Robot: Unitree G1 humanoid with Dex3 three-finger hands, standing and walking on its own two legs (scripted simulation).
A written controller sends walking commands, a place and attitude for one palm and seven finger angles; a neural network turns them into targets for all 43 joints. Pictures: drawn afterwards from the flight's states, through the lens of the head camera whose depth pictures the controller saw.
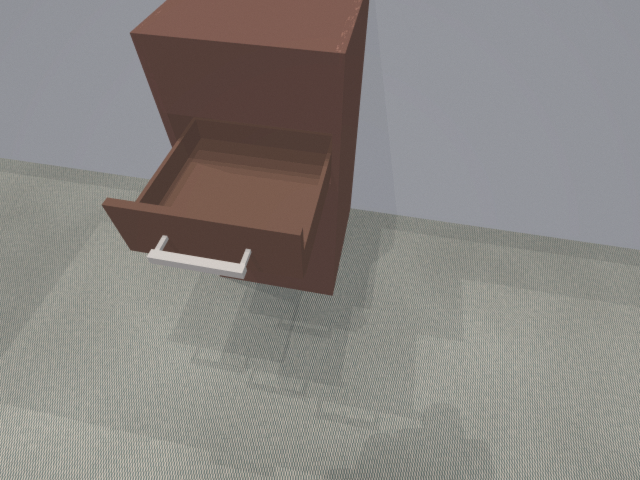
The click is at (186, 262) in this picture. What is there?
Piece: drawer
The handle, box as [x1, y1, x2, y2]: [147, 235, 250, 278]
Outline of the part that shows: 147,255 148,260 152,263 243,278 246,271 245,265 250,254 250,249 245,250 239,264 162,251 161,250 168,239 167,236 163,235 154,249 151,249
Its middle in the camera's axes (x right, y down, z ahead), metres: -0.24 +0.03 +0.75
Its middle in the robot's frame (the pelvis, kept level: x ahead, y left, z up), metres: +0.51 +0.27 -0.14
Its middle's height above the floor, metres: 0.64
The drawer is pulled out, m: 0.30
